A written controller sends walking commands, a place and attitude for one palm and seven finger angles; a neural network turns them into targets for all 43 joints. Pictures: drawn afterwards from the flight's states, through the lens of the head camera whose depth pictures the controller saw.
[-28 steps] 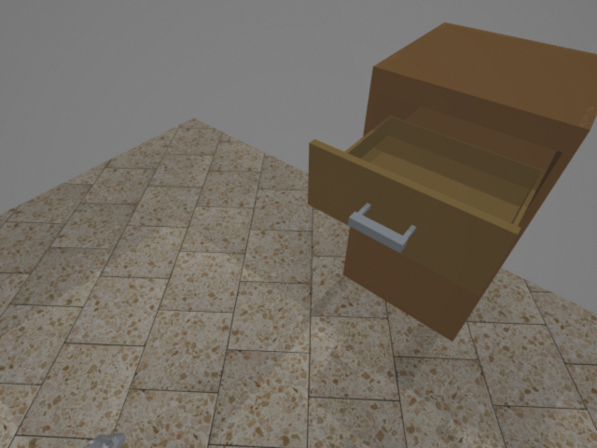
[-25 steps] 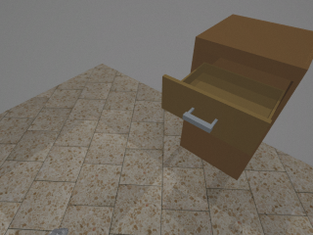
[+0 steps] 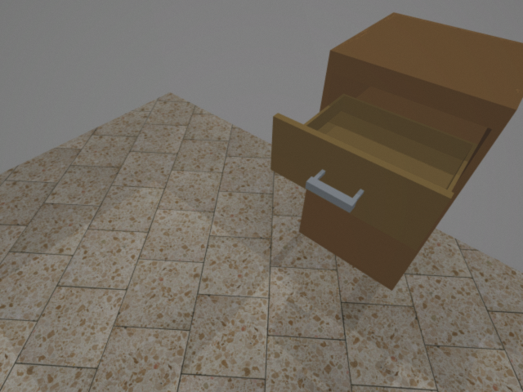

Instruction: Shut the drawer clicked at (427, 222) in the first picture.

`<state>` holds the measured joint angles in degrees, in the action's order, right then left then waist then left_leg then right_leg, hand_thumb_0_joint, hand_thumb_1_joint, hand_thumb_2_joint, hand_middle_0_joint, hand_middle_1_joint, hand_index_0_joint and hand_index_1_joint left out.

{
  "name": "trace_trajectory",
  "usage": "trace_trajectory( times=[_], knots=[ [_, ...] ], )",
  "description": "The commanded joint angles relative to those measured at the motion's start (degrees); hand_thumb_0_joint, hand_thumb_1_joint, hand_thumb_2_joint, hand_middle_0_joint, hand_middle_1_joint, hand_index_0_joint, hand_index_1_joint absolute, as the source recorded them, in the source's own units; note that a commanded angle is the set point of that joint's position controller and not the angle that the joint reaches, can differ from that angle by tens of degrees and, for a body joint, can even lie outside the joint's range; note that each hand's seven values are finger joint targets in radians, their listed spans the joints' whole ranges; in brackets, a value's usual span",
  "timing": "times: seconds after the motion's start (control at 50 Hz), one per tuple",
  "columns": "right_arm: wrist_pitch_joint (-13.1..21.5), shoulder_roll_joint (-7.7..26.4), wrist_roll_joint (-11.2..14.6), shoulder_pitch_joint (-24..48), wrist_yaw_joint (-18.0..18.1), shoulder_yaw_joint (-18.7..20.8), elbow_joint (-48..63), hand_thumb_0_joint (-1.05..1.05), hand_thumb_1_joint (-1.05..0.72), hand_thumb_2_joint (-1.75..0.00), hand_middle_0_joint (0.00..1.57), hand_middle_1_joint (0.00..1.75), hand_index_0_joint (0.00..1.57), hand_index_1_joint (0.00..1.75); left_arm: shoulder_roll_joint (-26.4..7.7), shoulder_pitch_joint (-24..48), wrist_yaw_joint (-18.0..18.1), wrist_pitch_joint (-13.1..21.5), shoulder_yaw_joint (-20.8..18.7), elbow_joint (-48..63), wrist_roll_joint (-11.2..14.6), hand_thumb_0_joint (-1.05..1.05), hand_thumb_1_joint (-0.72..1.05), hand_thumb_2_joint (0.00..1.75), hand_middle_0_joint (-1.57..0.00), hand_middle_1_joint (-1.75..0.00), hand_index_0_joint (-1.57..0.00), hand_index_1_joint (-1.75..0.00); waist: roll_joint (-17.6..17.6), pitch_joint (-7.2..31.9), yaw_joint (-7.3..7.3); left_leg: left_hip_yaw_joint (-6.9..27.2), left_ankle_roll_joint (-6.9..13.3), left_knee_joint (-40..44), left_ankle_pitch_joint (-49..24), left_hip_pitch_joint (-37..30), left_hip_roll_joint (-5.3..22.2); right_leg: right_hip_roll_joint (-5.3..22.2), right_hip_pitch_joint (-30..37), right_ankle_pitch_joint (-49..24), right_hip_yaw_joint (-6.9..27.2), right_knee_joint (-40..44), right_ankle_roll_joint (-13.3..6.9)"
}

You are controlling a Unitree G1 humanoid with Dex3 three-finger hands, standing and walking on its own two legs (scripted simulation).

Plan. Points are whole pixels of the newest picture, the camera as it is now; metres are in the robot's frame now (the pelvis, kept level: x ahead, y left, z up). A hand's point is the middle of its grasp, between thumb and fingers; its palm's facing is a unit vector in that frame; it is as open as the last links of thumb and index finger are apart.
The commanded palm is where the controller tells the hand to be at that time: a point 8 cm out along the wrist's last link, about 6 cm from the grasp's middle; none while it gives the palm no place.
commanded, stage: stand and wait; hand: left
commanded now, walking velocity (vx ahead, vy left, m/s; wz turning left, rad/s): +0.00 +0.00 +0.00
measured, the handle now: (335, 188) +0.57 -0.14 -0.05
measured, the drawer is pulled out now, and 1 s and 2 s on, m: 0.30 0.30 0.30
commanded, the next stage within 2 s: look at it before walking up in 0.26 s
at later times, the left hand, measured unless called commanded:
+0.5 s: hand out of the picture +0.09 +0.25 -0.15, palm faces -0.03 -0.94 -0.34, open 7.4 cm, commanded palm none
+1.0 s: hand out of the picture +0.11 +0.24 -0.15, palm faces -0.02 -0.94 -0.34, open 7.4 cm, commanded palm none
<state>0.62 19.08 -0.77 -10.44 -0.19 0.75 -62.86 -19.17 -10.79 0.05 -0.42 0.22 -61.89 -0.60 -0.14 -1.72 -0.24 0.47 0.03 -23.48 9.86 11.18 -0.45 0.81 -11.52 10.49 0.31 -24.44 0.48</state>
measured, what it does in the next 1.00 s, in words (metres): stands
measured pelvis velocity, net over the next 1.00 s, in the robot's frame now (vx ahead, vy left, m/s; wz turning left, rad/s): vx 0.03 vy -0.01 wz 0.00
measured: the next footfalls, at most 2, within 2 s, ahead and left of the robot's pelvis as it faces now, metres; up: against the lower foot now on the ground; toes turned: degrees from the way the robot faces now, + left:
none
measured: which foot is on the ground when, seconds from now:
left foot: down 0.00-1.00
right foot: down 0.00-1.00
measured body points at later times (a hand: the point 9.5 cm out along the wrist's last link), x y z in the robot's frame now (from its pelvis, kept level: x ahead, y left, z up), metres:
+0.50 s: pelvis +0.01 +0.00 +0.00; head +0.02 +0.00 +0.45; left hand +0.09 +0.30 -0.13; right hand +0.09 -0.29 -0.13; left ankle +0.03 +0.12 -0.74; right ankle +0.03 -0.12 -0.74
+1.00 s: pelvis +0.03 -0.01 +0.01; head +0.04 -0.01 +0.45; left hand +0.11 +0.29 -0.13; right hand +0.11 -0.30 -0.13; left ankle +0.03 +0.12 -0.74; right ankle +0.03 -0.12 -0.74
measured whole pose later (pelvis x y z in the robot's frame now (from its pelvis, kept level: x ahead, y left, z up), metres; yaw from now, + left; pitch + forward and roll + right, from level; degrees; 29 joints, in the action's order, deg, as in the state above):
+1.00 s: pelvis +0.03 -0.01 +0.01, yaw +0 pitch -2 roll +0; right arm 1.1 19.4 -0.6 -6.3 0.1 0.3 -63.9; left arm -19.2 -7.3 0.1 0.3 0.2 -62.5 -0.5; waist 0.2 -2.0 -0.1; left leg 0.8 -0.5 -19.3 10.2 7.3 0.1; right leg 0.3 -7.7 11.0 0.0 -20.5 0.0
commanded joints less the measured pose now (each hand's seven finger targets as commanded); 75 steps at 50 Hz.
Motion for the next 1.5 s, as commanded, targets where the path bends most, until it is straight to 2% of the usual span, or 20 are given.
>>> trace_trajectory(
  times=[0.0,0.2,0.56,0.96,1.02,1.06,1.08,1.16,1.22,1.26,1.28,1.3,1.32,1.34,1.38,1.4,1.42,1.44,1.46,1.48],
  knots=[
    [1.54,11.35,0.18,3.33,0.56,2.14,3.64,0.0,-0.9,-0.9,0.2,0.3,0.2,0.3,-11.88,3.1,0.54,1.7,-2.23,3.87,-0.19,0.0,0.9,0.9,-0.2,-0.3,-0.2,-0.3,-0.14,1.02,0.16,6.98,1.67,6.7,6.79,1.69,6.01,5.88,-0.95,8.41,7.04,6.57,-2.15],
    [1.57,11.61,0.26,3.66,0.63,2.0,2.82,0.0,-0.9,-0.9,0.2,0.3,0.2,0.3,-11.99,3.72,0.55,1.78,-2.06,3.17,-0.19,0.0,0.9,0.9,-0.2,-0.3,-0.2,-0.3,-0.37,0.71,0.12,6.8,1.57,6.83,3.82,0.89,6.34,5.98,-0.63,5.87,6.78,6.78,-2.0],
    [1.93,11.67,0.34,5.64,0.79,1.8,3.0,0.0,-0.9,-0.9,0.2,0.3,0.2,0.3,-12.07,4.95,0.65,2.13,-2.13,3.31,-0.19,0.0,0.9,0.9,-0.2,-0.3,-0.2,-0.3,-0.35,4.45,0.17,5.91,1.5,6.19,-6.03,-3.37,7.01,6.28,3.04,-4.84,5.76,5.86,-1.94],
    [1.72,11.63,0.33,6.45,0.94,1.46,2.44,0.0,-0.9,-0.9,0.2,0.3,0.2,0.3,-12.26,5.37,0.66,2.25,-2.24,3.03,-0.09,0.0,0.9,0.9,-0.2,-0.3,-0.2,-0.3,-0.04,4.09,0.27,5.4,1.03,6.78,-7.95,-4.92,7.08,6.57,4.64,-7.61,5.52,7.17,-2.0],
    [1.55,10.91,0.27,5.59,1.16,1.55,2.64,0.0,-0.9,-0.9,0.2,0.3,0.2,0.3,-11.81,5.28,0.54,1.82,-2.4,3.45,-0.15,0.0,0.9,0.9,-0.2,-0.3,-0.2,-0.3,-0.1,3.42,0.07,4.38,0.83,5.64,-7.18,-5.64,7.39,6.11,2.77,-8.15,6.62,6.72,-2.22],
    [0.78,5.63,0.12,2.78,1.4,0.78,2.37,0.0,-0.9,-0.9,0.2,0.3,0.2,0.3,-6.8,3.01,0.77,0.42,-1.7,3.32,-0.09,0.0,0.9,0.9,-0.2,-0.3,-0.2,-0.3,-0.01,3.22,-0.14,2.17,-0.02,3.36,-7.58,-5.4,7.54,6.09,1.09,-10.97,7.17,4.28,-1.6],
    [0.27,4.75,0.18,1.79,1.54,0.8,2.65,0.0,-0.9,-0.9,0.2,0.3,0.2,0.3,-6.21,2.22,0.81,-0.12,-1.7,3.59,-0.1,0.0,0.9,0.9,-0.2,-0.3,-0.2,-0.3,-0.82,2.67,-0.15,1.14,-0.37,2.29,-6.5,-4.91,7.61,5.86,0.05,-11.26,7.78,3.36,-1.5],
    [-0.55,5.85,0.14,0.16,2.08,2.35,5.64,0.0,-0.9,-0.9,0.2,0.3,0.2,0.3,-6.68,0.91,0.56,-1.19,-2.89,6.6,-0.36,0.0,0.9,0.9,-0.2,-0.3,-0.2,-0.3,-0.72,3.23,-0.43,-0.29,0.08,-0.88,-5.31,-4.89,8.91,4.55,-3.79,-12.92,9.17,-1.64,-2.04],
    [-0.78,6.27,0.11,0.15,2.22,3.33,7.79,0.0,-0.9,-0.9,0.2,0.3,0.2,0.3,-5.86,0.59,0.2,-1.58,-3.42,8.66,-0.45,0.0,0.9,0.9,-0.2,-0.3,-0.2,-0.3,2.27,2.83,-0.41,0.85,1.34,-0.83,-3.69,-4.31,11.2,2.19,-7.36,-10.73,8.58,-6.68,-1.81],
    [-0.78,6.97,0.01,0.78,2.28,4.08,9.09,0.0,-0.9,-0.9,0.2,0.3,0.2,0.3,-4.2,-0.24,-0.16,-1.89,-3.69,9.76,-0.36,0.0,0.9,0.9,-0.2,-0.3,-0.2,-0.3,7.35,2.06,-0.07,3.39,3.94,1.94,-3.13,-3.08,15.65,-0.56,-9.82,-3.6,4.96,-14.67,-0.66],
    [-0.64,7.1,-0.02,1.42,2.19,4.34,9.63,0.0,-0.9,-0.9,0.2,0.3,0.2,0.3,-3.13,-0.79,-0.34,-2.19,-3.87,10.24,-0.38,0.0,0.9,0.9,-0.2,-0.3,-0.2,-0.3,10.12,1.27,0.45,4.95,6.37,3.91,-4.52,-0.97,19.05,-1.46,-10.12,8.21,2.3,-20.9,0.0],
    [-0.56,7.11,-0.12,2.49,2.03,4.49,10.31,0.0,-0.9,-0.9,0.2,0.3,0.2,0.3,-2.24,-1.52,-0.49,-2.48,-4.09,10.62,-0.38,0.0,0.9,0.9,-0.2,-0.3,-0.2,-0.3,11.81,0.64,1.05,5.15,8.36,4.87,-6.06,0.59,21.08,-0.86,-10.24,15.47,0.52,-25.52,0.52],
    [-0.42,6.6,-0.18,3.13,2.0,4.59,11.05,0.0,-0.9,-0.9,0.2,0.3,0.2,0.3,-1.81,-2.18,-0.6,-2.47,-4.35,11.08,-0.42,0.0,0.9,0.9,-0.2,-0.3,-0.2,-0.3,11.08,1.32,1.48,4.66,9.26,3.92,-8.97,0.57,21.79,0.34,-9.91,17.52,0.88,-26.26,0.37],
    [-0.44,6.48,-0.31,4.25,2.02,4.77,11.57,0.0,-0.9,-0.9,0.2,0.3,0.2,0.3,-1.47,-3.34,-0.74,-2.42,-4.54,11.3,-0.37,0.0,0.9,0.9,-0.2,-0.3,-0.2,-0.3,10.38,0.98,2.3,2.17,8.6,1.67,-9.68,2.4,21.81,1.57,-7.71,17.19,0.7,-24.32,0.1],
    [-0.94,5.75,-0.35,6.11,1.92,5.0,12.29,0.0,-0.9,-0.9,0.2,0.3,0.2,0.3,-1.08,-9.42,-0.88,-1.76,-5.1,9.78,-0.59,0.0,0.9,0.9,-0.2,-0.3,-0.2,-0.3,5.79,2.16,5.36,-4.16,3.95,-10.16,-5.43,6.55,17.26,1.36,0.74,6.48,-0.89,-11.76,-0.13],
    [-1.61,2.64,0.07,5.09,1.61,4.58,13.04,0.0,-0.9,-0.9,0.2,0.3,0.2,0.3,-5.36,-11.86,-0.4,-0.83,-5.94,9.45,-1.17,0.0,0.9,0.9,-0.2,-0.3,-0.2,-0.3,-9.26,1.36,5.97,-8.77,-1.12,-25.45,8.79,13.37,9.56,7.86,2.78,-2.36,11.94,2.17,-2.29],
    [-1.83,-1.34,0.1,4.76,1.38,3.78,15.17,0.0,-0.9,-0.9,0.2,0.3,0.2,0.3,-11.02,-12.02,0.53,-0.1,-6.7,9.96,-1.2,0.0,0.9,0.9,-0.2,-0.3,-0.2,-0.3,-22.97,0.25,4.88,-6.07,-3.92,-39.54,25.16,24.19,1.85,20.48,1.47,-17.02,34.59,9.12,-8.07],
    [-2.19,0.77,0.2,5.38,1.71,4.31,14.92,0.0,-0.9,-0.9,0.2,0.3,0.2,0.3,-9.52,-11.76,1.13,-0.61,-6.64,10.48,-0.51,0.0,0.9,0.9,-0.2,-0.3,-0.2,-0.3,-14.74,0.69,4.88,1.32,-2.86,-42.86,23.08,22.14,3.34,20.13,0.21,-13.61,30.59,9.47,-10.78],
    [-2.35,1.04,0.23,4.72,1.54,4.6,13.98,0.0,-0.9,-0.9,0.2,0.3,0.2,0.3,-7.46,-8.25,1.2,-0.64,-6.7,11.6,-0.48,0.0,0.9,0.9,-0.2,-0.3,-0.2,-0.3,-13.48,0.06,3.2,2.54,-2.47,-43.97,18.23,22.2,4.54,16.7,-2.15,-3.05,28.66,10.86,-9.63],
    [-2.19,1.22,0.14,4.56,1.4,4.71,13.17,0.0,-0.9,-0.9,0.2,0.3,0.2,0.3,-6.27,-5.11,1.0,-0.63,-6.55,12.52,-0.41,0.0,0.9,0.9,-0.2,-0.3,-0.2,-0.3,-9.83,-0.44,2.09,2.67,-2.78,-45.12,14.36,22.73,4.83,14.28,-2.67,1.54,27.75,10.18,-9.07]
  ],
)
